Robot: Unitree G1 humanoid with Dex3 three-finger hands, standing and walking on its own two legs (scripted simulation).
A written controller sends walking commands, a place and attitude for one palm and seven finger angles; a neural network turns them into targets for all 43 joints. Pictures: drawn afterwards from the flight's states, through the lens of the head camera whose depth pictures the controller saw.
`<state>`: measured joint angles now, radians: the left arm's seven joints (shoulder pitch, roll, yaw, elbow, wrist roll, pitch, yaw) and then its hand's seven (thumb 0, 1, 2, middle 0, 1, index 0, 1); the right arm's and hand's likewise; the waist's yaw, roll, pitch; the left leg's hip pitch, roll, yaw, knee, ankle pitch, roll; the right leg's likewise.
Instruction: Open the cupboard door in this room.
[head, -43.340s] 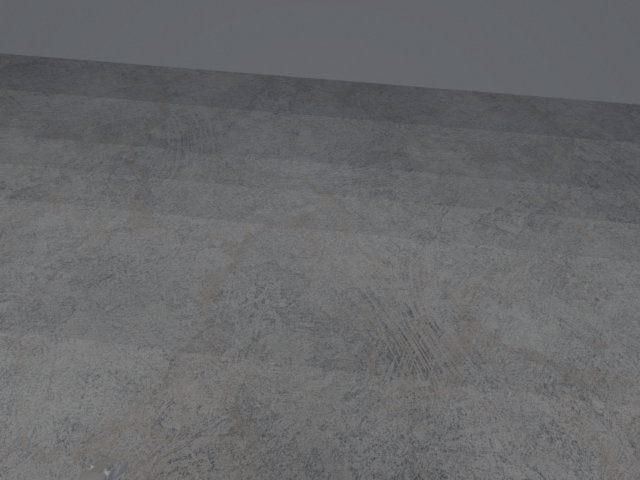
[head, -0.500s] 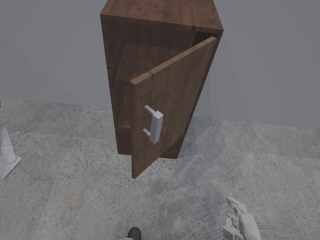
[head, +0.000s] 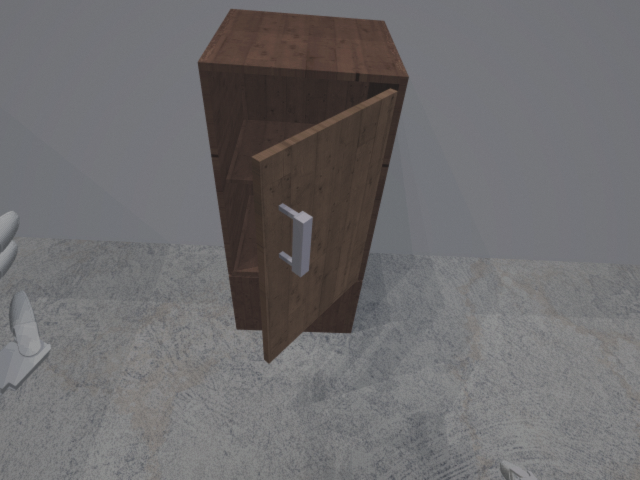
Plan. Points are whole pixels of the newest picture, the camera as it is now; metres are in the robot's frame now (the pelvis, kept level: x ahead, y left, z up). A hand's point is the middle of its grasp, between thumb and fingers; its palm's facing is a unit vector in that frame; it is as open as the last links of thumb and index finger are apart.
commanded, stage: stop stepping back and stand still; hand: left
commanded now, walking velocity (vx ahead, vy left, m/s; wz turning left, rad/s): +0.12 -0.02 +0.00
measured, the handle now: (292, 239) +0.51 +0.08 +0.00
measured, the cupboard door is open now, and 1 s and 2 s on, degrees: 49 49 49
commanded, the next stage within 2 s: let the arm hang, fingers relaxed in 0.60 s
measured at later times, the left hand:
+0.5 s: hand (62, 334) +0.20 +0.26 +0.16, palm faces +0.43 -0.79 -0.43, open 7.4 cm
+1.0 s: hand out of the picture +0.01 +0.17 -0.17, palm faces +0.00 -0.99 -0.17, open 7.3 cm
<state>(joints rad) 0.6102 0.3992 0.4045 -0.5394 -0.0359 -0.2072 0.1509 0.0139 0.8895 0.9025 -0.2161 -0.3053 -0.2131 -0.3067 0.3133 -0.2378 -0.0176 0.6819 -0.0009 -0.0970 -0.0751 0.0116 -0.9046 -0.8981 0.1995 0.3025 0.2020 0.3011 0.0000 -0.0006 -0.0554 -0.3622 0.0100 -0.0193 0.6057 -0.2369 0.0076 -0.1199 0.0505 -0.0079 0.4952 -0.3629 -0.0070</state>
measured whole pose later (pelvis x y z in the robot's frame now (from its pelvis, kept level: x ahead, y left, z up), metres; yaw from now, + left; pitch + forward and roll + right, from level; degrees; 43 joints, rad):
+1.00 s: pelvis -0.04 +0.00 +0.01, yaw +1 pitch -2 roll -1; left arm 0.26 0.18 0.00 0.92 0.02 0.06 0.02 0.01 0.93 0.90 -0.20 -0.30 -0.20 -0.30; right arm 0.20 -0.23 0.02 0.96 -0.03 0.02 -0.01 0.01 -0.91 -0.90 0.20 0.30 0.20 0.30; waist -0.02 -0.02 0.04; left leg -0.32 -0.02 -0.03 0.52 -0.17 0.02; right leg -0.19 0.03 -0.05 0.52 -0.30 -0.04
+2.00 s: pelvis -0.02 -0.02 +0.01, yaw +1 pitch -2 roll +0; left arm 0.30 0.12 0.01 1.15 0.01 0.00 0.04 0.01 0.91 0.90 -0.20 -0.30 -0.20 -0.30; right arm 0.29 -0.11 0.01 1.15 -0.02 0.01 -0.05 0.00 -0.91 -0.90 0.20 0.30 0.20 0.30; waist 0.00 0.00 0.06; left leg -0.24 -0.02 -0.04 0.44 -0.17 0.01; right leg -0.10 0.04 -0.05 0.42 -0.29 -0.05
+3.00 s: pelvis -0.01 -0.04 +0.00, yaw -12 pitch +0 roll +1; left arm 0.18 0.20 0.09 0.99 0.02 0.05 -0.01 0.01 0.91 0.90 -0.20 -0.30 -0.20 -0.30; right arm 0.22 -0.18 -0.04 1.00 -0.04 0.02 -0.05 0.00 -0.91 -0.90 0.20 0.30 0.20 0.30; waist 0.02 0.02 0.11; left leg -0.25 0.11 0.16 0.55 -0.28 -0.03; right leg -0.34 0.01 -0.03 0.82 -0.49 -0.02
